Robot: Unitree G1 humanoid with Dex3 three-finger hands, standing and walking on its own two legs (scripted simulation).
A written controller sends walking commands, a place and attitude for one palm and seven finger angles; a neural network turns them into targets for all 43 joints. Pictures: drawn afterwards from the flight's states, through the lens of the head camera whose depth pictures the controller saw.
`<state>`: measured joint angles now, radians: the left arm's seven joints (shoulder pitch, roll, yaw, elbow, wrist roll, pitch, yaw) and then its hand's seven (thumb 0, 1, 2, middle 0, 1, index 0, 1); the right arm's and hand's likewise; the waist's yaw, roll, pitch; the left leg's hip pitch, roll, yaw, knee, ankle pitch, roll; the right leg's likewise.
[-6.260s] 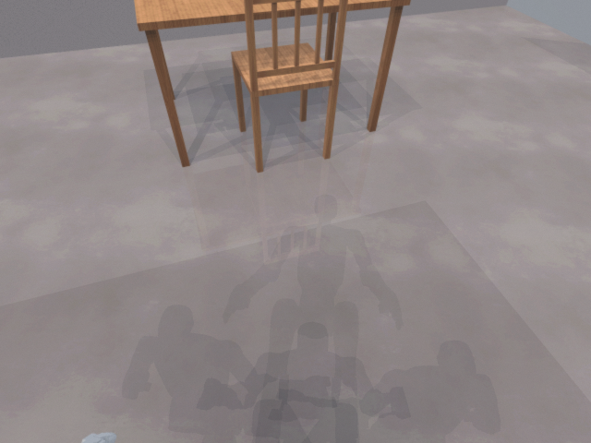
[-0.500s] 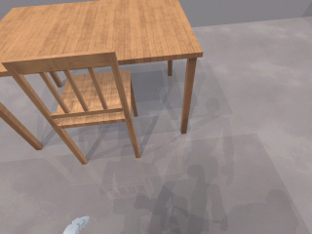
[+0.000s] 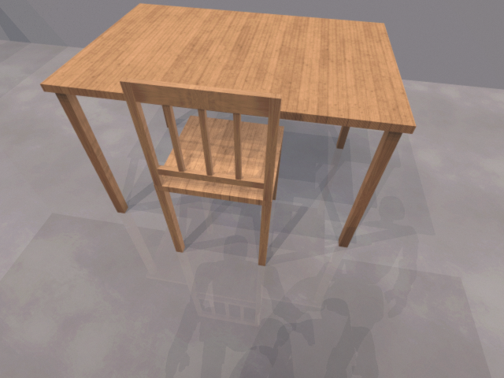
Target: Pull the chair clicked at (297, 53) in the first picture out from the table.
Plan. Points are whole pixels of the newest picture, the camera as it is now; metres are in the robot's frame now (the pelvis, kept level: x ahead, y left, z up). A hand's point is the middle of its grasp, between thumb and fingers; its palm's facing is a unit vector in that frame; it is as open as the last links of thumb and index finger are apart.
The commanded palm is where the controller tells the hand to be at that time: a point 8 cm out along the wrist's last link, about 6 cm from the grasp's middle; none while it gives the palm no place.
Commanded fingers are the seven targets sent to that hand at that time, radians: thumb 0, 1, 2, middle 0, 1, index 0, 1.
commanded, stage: take the last steps up to it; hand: left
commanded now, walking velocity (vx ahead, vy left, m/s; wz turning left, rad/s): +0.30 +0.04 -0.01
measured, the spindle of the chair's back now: (206, 144) +0.73 +0.23 -0.11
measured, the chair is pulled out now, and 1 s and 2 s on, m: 0.00 0.00 0.00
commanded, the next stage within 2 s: come to a stop and stand still in 0.54 s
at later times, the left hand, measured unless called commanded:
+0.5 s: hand (153, 314) +0.26 +0.24 -0.18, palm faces -0.04 -0.99 -0.15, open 7.4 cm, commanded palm none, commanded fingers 0.00 0.90 0.90 -0.20 -0.30 -0.20 -0.30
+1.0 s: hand (147, 290) +0.31 +0.28 -0.19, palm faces -0.02 -0.98 -0.22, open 7.3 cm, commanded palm none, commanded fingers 0.00 0.90 0.90 -0.20 -0.30 -0.20 -0.30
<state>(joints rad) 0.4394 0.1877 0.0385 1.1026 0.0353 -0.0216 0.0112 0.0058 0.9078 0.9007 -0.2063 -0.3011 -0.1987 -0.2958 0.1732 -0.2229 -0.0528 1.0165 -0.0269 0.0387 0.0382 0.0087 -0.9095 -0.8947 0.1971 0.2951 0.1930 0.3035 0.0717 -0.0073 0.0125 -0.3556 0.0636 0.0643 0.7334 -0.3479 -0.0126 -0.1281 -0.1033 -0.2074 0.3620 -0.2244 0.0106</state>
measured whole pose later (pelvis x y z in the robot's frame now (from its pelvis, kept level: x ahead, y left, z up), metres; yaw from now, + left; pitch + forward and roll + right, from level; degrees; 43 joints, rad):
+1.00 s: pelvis +0.26 +0.10 -0.02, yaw -4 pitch -1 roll -1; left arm 0.21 0.17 0.05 1.03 0.02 0.03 0.04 0.00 0.92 0.90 -0.21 -0.30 -0.20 -0.30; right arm 0.18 -0.18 -0.05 1.04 -0.01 0.02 -0.04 0.02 -0.94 -0.89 0.20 0.30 0.20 0.30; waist 0.01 0.01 0.09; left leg -0.32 0.04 0.03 0.63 -0.27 -0.03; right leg -0.31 0.00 -0.09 0.58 -0.25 -0.03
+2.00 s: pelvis +0.24 +0.03 -0.01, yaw -5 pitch -2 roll +0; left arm 0.30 0.09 0.01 1.15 0.00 0.01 0.03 0.01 0.91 0.90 -0.21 -0.30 -0.20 -0.30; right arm 0.30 -0.13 -0.01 1.18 -0.01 0.01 -0.05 0.00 -0.91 -0.89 0.20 0.30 0.20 0.30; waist -0.01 0.02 0.05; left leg -0.22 0.09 -0.02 0.43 -0.19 -0.08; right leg -0.09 0.04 -0.06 0.44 -0.33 -0.05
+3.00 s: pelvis +0.22 +0.13 -0.01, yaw -6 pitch -1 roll +0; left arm 0.34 0.17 -0.02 1.12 0.02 0.01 0.04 0.00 0.91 0.90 -0.20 -0.30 -0.20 -0.30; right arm 0.26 -0.17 -0.01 1.13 -0.01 0.00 -0.01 0.01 -0.91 -0.89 0.20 0.30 0.20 0.30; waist 0.00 -0.03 0.06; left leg -0.25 -0.06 0.07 0.43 -0.17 0.08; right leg -0.14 -0.09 0.00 0.43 -0.27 0.07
